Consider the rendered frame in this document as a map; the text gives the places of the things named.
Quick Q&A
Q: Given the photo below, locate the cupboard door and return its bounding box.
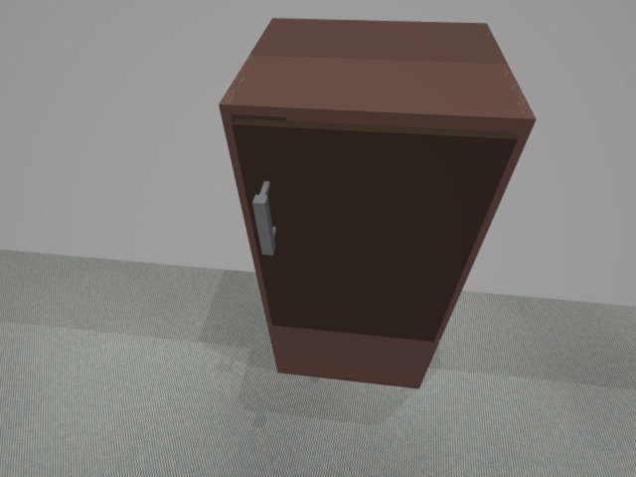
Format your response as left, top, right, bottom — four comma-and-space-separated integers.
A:
232, 118, 518, 342

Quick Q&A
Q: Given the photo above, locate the handle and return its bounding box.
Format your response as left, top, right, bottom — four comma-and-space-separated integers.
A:
252, 181, 276, 255

